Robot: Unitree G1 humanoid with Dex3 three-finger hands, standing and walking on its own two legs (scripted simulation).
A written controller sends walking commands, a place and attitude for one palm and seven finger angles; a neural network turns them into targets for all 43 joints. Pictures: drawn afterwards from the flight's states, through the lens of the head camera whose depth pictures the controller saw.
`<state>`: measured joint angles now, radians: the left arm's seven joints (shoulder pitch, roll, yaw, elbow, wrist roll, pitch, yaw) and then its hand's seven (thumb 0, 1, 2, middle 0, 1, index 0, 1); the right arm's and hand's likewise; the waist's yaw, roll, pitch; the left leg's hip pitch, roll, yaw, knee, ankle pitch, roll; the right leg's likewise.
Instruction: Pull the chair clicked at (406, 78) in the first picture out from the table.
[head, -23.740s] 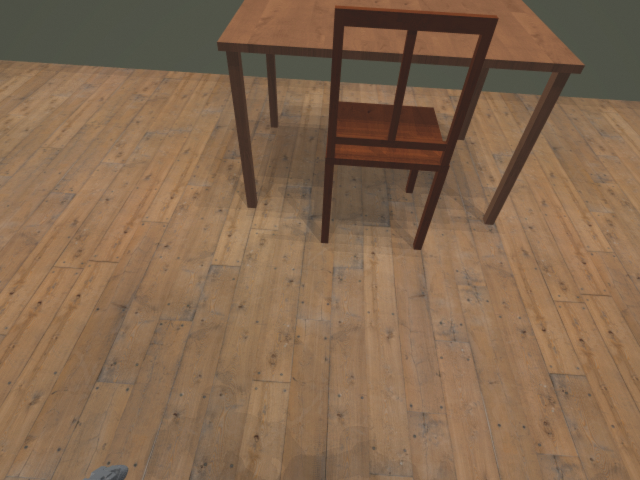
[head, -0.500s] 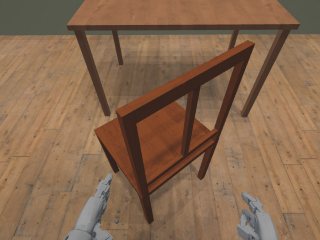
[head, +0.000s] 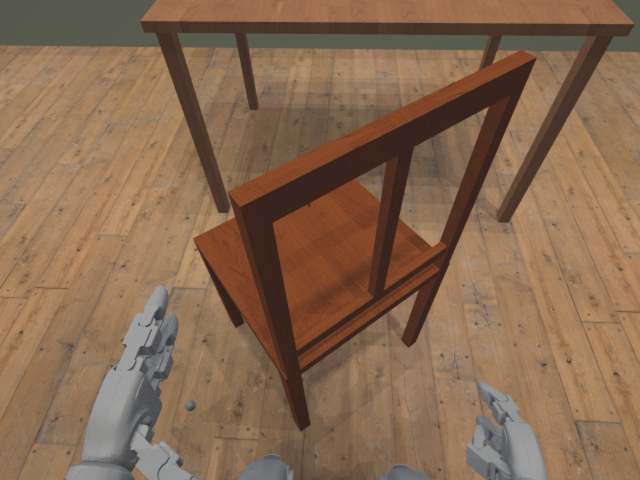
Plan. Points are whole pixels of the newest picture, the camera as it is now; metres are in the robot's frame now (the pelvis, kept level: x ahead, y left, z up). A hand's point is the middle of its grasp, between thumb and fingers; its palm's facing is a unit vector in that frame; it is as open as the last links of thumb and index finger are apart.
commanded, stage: draw the hand back to the body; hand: left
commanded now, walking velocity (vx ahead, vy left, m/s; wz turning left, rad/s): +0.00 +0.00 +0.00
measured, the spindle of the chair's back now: (385, 234) +0.47 -0.07 +0.00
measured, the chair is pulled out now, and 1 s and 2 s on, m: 0.51 0.51 0.51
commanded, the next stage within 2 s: step back with the hand held close in 1.20 s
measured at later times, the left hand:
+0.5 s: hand (50, 340) +0.21 +0.24 +0.17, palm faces +0.34 -0.85 -0.40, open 13.9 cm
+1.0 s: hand out of the picture +0.24 +0.28 +0.23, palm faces +0.47 -0.77 -0.42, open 7.8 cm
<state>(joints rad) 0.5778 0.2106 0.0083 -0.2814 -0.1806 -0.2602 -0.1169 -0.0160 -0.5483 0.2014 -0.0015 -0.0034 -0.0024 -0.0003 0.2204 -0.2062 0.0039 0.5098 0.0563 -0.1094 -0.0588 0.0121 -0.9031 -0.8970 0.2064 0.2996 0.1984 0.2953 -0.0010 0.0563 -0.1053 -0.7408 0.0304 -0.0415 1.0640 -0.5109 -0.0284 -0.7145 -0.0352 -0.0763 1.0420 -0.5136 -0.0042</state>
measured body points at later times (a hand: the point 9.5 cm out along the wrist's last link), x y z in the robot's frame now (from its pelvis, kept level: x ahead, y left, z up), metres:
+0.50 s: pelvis +0.04 +0.01 +0.06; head +0.03 -0.01 +0.51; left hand +0.19 +0.28 +0.19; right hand +0.22 -0.21 -0.02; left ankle +0.01 +0.13 -0.67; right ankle +0.00 -0.12 -0.67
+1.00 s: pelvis +0.04 +0.01 +0.07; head +0.03 -0.02 +0.52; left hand +0.21 +0.32 +0.25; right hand +0.22 -0.22 -0.02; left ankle +0.01 +0.13 -0.67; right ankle +0.00 -0.12 -0.67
